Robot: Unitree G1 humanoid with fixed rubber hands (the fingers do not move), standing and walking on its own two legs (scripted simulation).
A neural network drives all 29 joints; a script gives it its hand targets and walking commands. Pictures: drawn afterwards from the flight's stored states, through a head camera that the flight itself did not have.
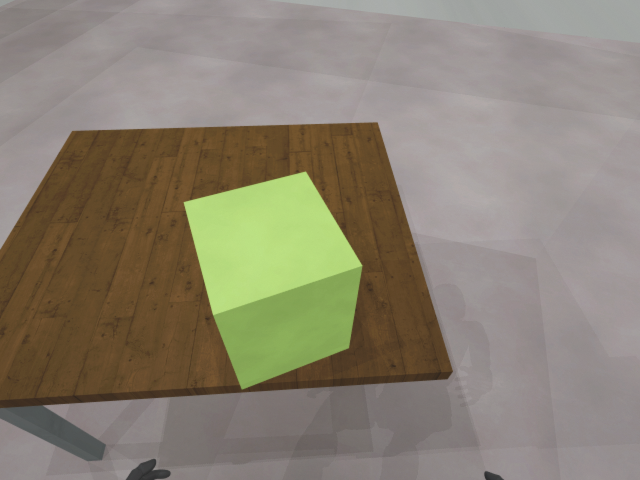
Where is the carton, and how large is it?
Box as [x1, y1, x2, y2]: [184, 172, 361, 388]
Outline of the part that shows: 305,172 184,202 212,312 241,388 247,387 345,349 348,347 361,271 361,264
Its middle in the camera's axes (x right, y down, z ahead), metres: -0.07 +0.07 +0.65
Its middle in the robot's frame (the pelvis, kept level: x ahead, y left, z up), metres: +0.43 +0.07 -0.06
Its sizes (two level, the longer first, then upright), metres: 0.210 0.200 0.250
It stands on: a table, 0.58 m high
